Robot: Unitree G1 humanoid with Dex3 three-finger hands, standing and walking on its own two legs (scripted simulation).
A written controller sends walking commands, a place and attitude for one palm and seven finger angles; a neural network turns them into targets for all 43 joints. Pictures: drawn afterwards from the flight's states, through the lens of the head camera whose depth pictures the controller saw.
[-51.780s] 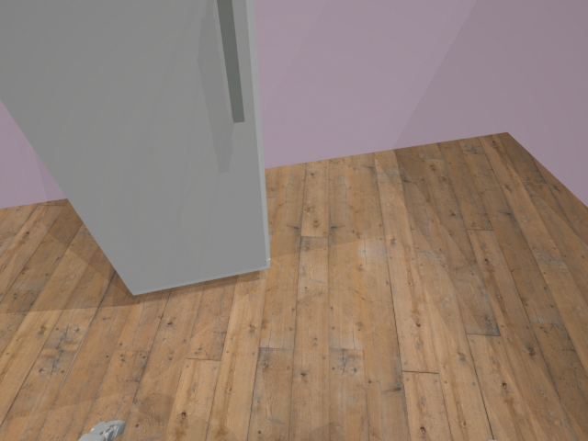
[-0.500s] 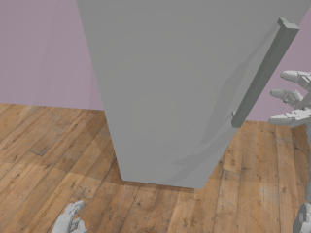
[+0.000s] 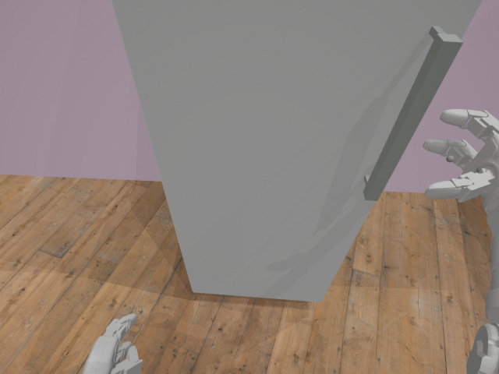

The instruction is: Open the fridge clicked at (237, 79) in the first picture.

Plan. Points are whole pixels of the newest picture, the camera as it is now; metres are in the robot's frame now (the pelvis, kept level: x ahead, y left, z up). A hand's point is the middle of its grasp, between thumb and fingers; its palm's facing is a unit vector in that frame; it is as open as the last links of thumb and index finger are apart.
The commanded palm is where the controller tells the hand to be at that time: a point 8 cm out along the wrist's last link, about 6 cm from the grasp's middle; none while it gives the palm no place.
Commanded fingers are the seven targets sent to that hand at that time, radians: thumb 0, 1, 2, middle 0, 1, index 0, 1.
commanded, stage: move the hooked fingers beside the handle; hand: right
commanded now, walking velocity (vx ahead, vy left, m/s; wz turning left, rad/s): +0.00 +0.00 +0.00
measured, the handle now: (397, 128) +0.49 -0.21 +0.17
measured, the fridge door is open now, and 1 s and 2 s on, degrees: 2 2 2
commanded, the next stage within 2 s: feel for the door with the fingertips in 0.64 s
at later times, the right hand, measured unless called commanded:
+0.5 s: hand (456, 166) +0.39 -0.26 +0.18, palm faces +0.06 +1.00 +0.00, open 14.0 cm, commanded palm +0.36 -0.31 +0.18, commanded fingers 0.00 0.50 -0.30 0.30 1.20 0.30 1.20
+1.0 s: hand (437, 160) +0.40 -0.24 +0.18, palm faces +0.03 +1.00 -0.01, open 14.0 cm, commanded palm +0.37 -0.29 +0.18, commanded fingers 0.00 0.50 -0.30 0.30 1.20 0.30 1.20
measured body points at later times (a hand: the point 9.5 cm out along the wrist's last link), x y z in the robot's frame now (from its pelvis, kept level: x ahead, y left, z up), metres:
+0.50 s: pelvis +0.00 -0.01 +0.00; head +0.01 +0.00 +0.45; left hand +0.14 +0.25 -0.09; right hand +0.38 -0.31 +0.19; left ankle -0.01 +0.08 -0.73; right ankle +0.00 -0.08 -0.73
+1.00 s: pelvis +0.01 -0.01 +0.00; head +0.01 +0.00 +0.45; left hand +0.13 +0.25 -0.10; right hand +0.39 -0.29 +0.18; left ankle -0.01 +0.08 -0.73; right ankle +0.00 -0.08 -0.73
